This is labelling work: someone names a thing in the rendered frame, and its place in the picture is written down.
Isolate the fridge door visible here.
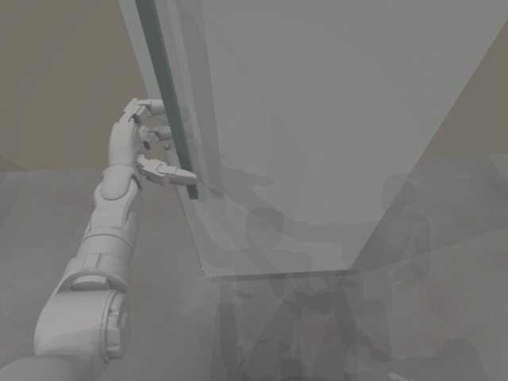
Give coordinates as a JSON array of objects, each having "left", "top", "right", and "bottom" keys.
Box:
[{"left": 118, "top": 0, "right": 508, "bottom": 277}]

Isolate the robot left hand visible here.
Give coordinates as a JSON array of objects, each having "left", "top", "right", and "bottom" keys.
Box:
[{"left": 108, "top": 98, "right": 198, "bottom": 187}]

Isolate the handle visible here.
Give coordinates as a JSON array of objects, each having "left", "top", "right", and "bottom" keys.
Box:
[{"left": 135, "top": 0, "right": 198, "bottom": 199}]

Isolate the left robot forearm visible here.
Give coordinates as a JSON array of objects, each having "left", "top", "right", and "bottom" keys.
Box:
[{"left": 33, "top": 165, "right": 144, "bottom": 355}]

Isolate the left robot upper arm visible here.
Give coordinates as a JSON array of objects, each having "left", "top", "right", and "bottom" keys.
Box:
[{"left": 0, "top": 290, "right": 132, "bottom": 381}]

